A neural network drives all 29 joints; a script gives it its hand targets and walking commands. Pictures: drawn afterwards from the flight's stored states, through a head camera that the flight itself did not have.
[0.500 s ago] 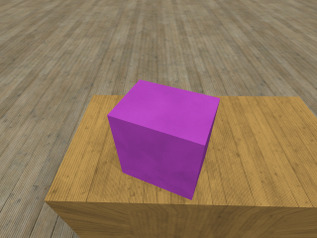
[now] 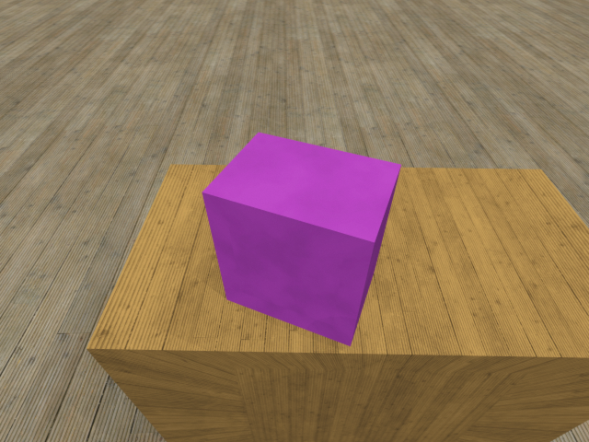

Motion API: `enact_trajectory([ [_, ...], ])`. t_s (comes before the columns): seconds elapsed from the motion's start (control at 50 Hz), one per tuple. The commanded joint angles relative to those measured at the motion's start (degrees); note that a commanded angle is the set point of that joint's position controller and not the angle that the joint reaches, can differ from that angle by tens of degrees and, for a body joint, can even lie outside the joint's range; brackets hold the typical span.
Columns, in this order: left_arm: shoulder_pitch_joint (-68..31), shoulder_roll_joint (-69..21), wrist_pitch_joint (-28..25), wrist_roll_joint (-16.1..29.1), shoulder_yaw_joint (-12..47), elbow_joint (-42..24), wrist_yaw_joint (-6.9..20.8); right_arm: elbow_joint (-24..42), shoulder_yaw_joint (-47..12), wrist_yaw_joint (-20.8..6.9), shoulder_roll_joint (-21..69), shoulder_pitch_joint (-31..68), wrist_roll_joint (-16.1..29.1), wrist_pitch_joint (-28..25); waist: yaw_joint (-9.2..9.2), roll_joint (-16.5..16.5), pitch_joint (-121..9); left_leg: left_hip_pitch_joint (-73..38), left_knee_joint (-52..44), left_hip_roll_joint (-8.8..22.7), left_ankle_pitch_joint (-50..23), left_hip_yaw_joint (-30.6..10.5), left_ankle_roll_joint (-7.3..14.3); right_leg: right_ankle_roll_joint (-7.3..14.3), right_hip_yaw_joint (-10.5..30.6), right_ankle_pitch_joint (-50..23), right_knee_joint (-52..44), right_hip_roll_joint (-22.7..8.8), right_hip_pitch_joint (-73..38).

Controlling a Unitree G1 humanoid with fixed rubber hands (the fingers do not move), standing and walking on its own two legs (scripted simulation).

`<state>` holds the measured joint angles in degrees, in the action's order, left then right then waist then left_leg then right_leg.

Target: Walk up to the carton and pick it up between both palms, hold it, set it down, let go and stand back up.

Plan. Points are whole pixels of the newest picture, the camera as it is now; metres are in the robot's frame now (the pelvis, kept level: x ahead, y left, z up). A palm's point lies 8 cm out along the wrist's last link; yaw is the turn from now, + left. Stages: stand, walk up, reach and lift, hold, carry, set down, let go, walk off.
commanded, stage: stand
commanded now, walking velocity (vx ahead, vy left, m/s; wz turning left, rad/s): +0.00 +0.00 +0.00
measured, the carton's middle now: (304, 239) +0.44 -0.01 +0.02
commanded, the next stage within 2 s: none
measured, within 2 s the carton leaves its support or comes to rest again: neither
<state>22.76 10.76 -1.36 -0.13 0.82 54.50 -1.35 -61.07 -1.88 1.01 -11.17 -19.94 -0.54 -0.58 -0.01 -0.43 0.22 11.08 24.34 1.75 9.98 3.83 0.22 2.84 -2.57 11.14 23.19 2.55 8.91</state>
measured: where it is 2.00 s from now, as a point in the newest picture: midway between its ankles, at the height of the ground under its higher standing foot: outside the picture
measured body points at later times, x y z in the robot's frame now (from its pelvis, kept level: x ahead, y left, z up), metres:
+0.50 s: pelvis -0.01 +0.01 +0.00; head -0.02 +0.01 +0.45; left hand -0.03 +0.24 -0.15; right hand -0.04 -0.21 -0.16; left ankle +0.04 +0.12 -0.74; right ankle +0.02 -0.09 -0.74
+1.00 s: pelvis +0.01 +0.02 +0.00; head +0.01 +0.03 +0.45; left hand +0.00 +0.24 -0.16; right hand +0.00 -0.20 -0.16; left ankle +0.04 +0.12 -0.74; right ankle +0.02 -0.09 -0.74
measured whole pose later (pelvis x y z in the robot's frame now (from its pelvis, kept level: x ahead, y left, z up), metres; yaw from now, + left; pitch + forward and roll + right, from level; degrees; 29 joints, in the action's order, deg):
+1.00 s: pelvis +0.01 +0.02 +0.00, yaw -1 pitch -2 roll +0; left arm 20.8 8.4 -1.2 0.3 0.7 60.8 -2.4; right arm -61.9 -1.1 2.3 -8.4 -18.9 0.0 -0.7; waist -0.4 0.2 0.9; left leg 11.3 24.2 0.1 11.2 5.3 2.1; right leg 0.9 -1.0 12.2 23.8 0.9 9.8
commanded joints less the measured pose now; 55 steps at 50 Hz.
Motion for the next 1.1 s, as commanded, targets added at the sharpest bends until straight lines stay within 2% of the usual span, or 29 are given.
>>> enact_trajectory([
  [0.0, 3.7, 8.9, -0.9, 0.0, -2.4, -1.5, -0.5, 1.3, 1.7, 0.4, -7.8, -4.5, 0.0, -0.7, 0.18, 0.3, 8.0, 1.3, -6.3, 5.0, 8.8, -7.4, 0.5, -0.9, 11.4, 14.0, -9.7, -8.9, 10.7],
  [0.06, 4.1, 7.9, -0.6, 0.0, -2.3, -0.8, -0.5, 0.6, 1.8, 0.5, -7.7, -5.3, 0.3, -0.4, -0.03, -1.0, 8.8, 3.9, -6.9, 5.2, 12.1, -8.0, 0.8, -0.9, 11.0, 14.7, -9.4, -8.6, 10.1],
  [0.1, 4.6, 8.2, -0.6, 0.0, -2.7, -0.6, -0.6, 0.6, 1.8, 0.5, -7.5, -5.5, 0.1, -0.4, -0.27, 0.4, 7.9, 3.5, -6.5, 5.0, 11.7, -7.8, 0.8, -1.2, 11.3, 15.4, -9.8, -8.8, 9.9],
  [0.12, 3.8, 8.3, -0.5, 0.0, -2.6, -0.2, -0.6, 0.5, 1.9, 0.5, -7.2, -5.7, 0.2, -0.4, 0.2, 0.9, 8.5, 3.8, -6.6, 4.9, 11.5, -7.6, 0.7, -1.1, 11.2, 15.8, -9.6, -8.6, 10.1],
  [0.2, 4.2, 7.3, -0.3, 0.0, -2.4, 0.5, -0.7, 0.4, 1.9, 0.7, -6.9, -6.3, 0.3, -0.4, 0.02, 0.4, 8.2, 4.4, -7.1, 5.4, 13.3, -8.5, 0.9, -0.9, 11.0, 15.7, -9.1, -8.4, 10.3],
  [0.26, 4.6, 7.0, -0.2, -0.1, -2.7, 1.2, -0.7, 0.5, 2.3, 0.8, -6.9, -6.5, 0.0, -0.3, -0.15, -1.7, 8.6, 5.6, -8.0, 5.6, 16.8, -9.2, 1.1, -0.9, 10.5, 16.9, -8.1, -8.1, 11.2],
  [0.3, 5.2, 6.6, -0.3, -0.2, -2.4, 1.4, -0.7, 0.4, 2.2, 0.8, -6.7, -6.1, 0.2, -0.2, -0.5, -1.5, 8.6, 7.3, -8.4, 5.8, 16.4, -9.6, 1.1, -1.2, 10.3, 14.1, -7.5, -8.0, 9.0],
  [0.32, 4.7, 7.0, -0.3, -0.2, -2.6, 1.5, -0.8, 0.4, 2.3, 0.9, -6.5, -6.2, 0.2, -0.2, -0.26, -0.5, 8.7, 7.0, -8.0, 5.4, 15.6, -9.3, 1.0, -1.1, 10.6, 13.8, -7.5, -8.1, 8.8],
  [0.38, 5.0, 6.3, -0.4, -0.2, -2.6, 2.0, -0.8, 0.5, 2.6, 1.0, -6.5, -6.6, 0.2, -0.4, -0.42, -0.7, 6.8, 5.9, -7.8, 5.5, 14.4, -9.3, 0.9, -1.1, 10.2, 12.2, -7.0, -8.0, 8.1],
  [0.4, 5.0, 6.0, -0.4, -0.2, -2.5, 1.9, -0.8, 0.4, 2.6, 0.9, -6.4, -6.4, 0.3, -0.4, -0.48, 0.1, 6.5, 5.8, -7.4, 5.4, 14.0, -9.1, 0.9, -1.1, 10.2, 12.4, -7.3, -8.2, 7.9],
  [0.44, 4.4, 6.5, -0.4, 0.1, -2.4, 1.9, -0.9, 0.3, 2.3, 0.9, -5.8, -7.1, 0.3, -0.5, 0.01, 0.9, 6.1, 4.4, -7.0, 5.1, 11.7, -8.6, 1.0, -0.9, 10.8, 12.5, -7.8, -8.7, 8.5],
  [0.54, 5.2, 5.2, -0.2, 0.3, -2.1, 2.6, -0.9, 0.7, 2.5, 1.2, -5.8, -6.5, 0.4, -0.4, -0.25, 0.4, 6.9, 4.9, -8.1, 5.9, 12.7, -9.7, 1.2, -1.0, 9.7, 9.7, -6.0, -8.1, 8.7],
  [0.6, 5.2, 5.1, -0.4, 0.1, -2.2, 2.8, -1.0, 0.6, 2.5, 1.2, -5.4, -6.0, 0.4, -0.4, -0.49, -0.2, 7.9, 5.1, -7.3, 5.6, 10.0, -8.7, 0.9, -1.3, 9.9, 7.5, -6.4, -8.4, 8.5],
  [0.64, 4.7, 5.1, -0.3, 0.1, -2.1, 3.0, -1.1, 0.9, 2.4, 1.3, -4.7, -6.4, 0.2, -0.4, 0.1, 0.4, 7.2, 3.5, -7.4, 5.9, 9.6, -9.0, 1.0, -1.1, 9.7, 7.3, -6.0, -8.4, 9.1],
  [0.68, 4.5, 5.0, -0.3, 0.2, -2.1, 3.0, -1.1, 0.8, 2.3, 1.4, -5.2, -6.0, 0.4, -0.4, -0.3, -1.1, 6.9, 4.4, -8.0, 6.1, 10.5, -9.1, 1.1, -1.3, 9.2, 5.9, -5.5, -8.2, 7.9],
  [0.8, 3.9, 4.5, -0.7, 0.3, -1.6, 3.9, -1.3, 1.1, 2.1, 1.6, -4.8, -4.9, 0.5, -0.8, -0.26, 0.7, 5.5, 1.6, -7.5, 6.1, 4.7, -8.9, 1.1, -1.5, 9.6, 1.2, -5.2, -8.6, 6.2],
  [0.82, 3.9, 4.1, -0.7, 0.3, -1.4, 4.2, -1.3, 1.1, 2.1, 1.6, -4.9, -4.6, 0.6, -0.9, -0.25, -0.1, 5.5, 1.6, -7.3, 6.0, 3.8, -8.5, 1.0, -1.5, 9.6, 0.4, -5.2, -8.7, 5.9],
  [0.9, 3.2, 4.1, -0.6, 0.4, -1.2, 4.5, -1.5, 0.6, 2.0, 1.6, -4.3, -4.6, 0.5, -0.7, -0.06, 1.2, 5.8, 0.4, -7.0, 6.1, 2.4, -8.0, 1.2, -1.5, 9.9, 0.0, -5.6, -9.0, 5.9],
  [0.96, 2.7, 4.3, -0.6, 0.4, -1.2, 4.9, -1.5, 0.5, 2.0, 1.7, -4.1, -4.1, 0.6, -0.7, 0.07, -0.3, 5.7, 0.1, -6.7, 5.9, 1.2, -7.4, 1.1, -1.3, 10.0, -1.1, -5.7, -9.0, 5.8],
  [1.04, 2.5, 3.5, -0.5, 0.3, -1.1, 5.5, -1.5, 0.2, 2.1, 1.7, -4.1, -3.6, 0.6, -0.6, -0.05, 1.0, 6.5, -0.1, -7.5, 6.1, 2.4, -7.5, 1.1, -1.6, 9.6, -0.1, -5.5, -8.9, 6.1],
  [1.08, 2.5, 3.9, -0.5, 0.3, -1.0, 5.9, -1.6, 0.1, 2.1, 1.7, -4.0, -3.6, 0.7, -0.6, -0.17, 0.1, 6.9, 0.7, -7.6, 6.1, 2.8, -7.3, 1.1, -1.6, 9.5, -0.6, -5.6, -8.9, 5.7],
])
